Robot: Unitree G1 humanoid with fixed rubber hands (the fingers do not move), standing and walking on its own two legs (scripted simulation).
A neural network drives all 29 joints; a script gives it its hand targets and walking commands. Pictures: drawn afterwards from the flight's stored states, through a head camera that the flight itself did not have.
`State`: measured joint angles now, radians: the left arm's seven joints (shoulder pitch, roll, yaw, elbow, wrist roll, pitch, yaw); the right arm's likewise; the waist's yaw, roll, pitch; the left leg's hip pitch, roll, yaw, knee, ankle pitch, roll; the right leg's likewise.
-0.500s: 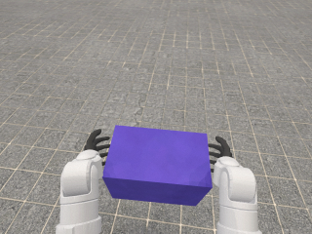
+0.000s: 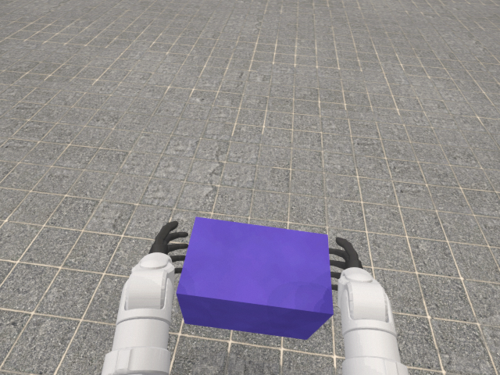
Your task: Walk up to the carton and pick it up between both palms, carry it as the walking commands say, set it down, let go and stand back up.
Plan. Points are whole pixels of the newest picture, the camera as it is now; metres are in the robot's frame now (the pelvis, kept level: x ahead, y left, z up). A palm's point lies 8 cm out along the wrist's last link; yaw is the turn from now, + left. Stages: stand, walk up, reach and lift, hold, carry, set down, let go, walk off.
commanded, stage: hold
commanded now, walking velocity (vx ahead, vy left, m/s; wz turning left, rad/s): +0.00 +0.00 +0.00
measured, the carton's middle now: (253, 280) +0.29 -0.01 -0.07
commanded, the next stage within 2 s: set down in 0.04 s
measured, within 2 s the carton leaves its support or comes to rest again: neither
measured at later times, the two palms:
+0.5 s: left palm (175, 242) +0.33 +0.14 +0.00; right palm (355, 267) +0.30 -0.19 -0.01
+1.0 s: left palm (179, 261) +0.34 +0.14 -0.08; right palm (341, 283) +0.30 -0.19 -0.09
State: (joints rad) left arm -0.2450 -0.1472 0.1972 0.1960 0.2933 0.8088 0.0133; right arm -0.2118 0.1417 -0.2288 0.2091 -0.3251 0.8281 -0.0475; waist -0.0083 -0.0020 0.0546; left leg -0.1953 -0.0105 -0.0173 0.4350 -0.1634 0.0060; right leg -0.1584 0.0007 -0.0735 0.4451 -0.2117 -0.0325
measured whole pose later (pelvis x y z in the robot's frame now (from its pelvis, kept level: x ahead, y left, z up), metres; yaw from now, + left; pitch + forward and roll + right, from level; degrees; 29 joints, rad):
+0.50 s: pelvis +0.04 +0.00 +0.00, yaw -7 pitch -2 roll +0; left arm -0.27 -0.14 0.32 0.43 0.31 0.55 -0.06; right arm -0.24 0.13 -0.28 0.42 -0.36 0.59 -0.01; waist 0.04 0.03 0.01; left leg -0.15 -0.05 -0.08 0.40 -0.22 0.01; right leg -0.16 0.05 0.05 0.41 -0.22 -0.03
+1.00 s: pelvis +0.00 +0.00 -0.03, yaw -8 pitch +15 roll +1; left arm -0.42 -0.10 0.43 0.58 0.27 0.28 -0.03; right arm -0.42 0.13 -0.32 0.61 -0.26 0.30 -0.08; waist 0.05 0.00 -0.04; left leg -0.70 -0.06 -0.08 0.73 -0.29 -0.01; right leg -0.72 0.08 0.07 0.75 -0.28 -0.03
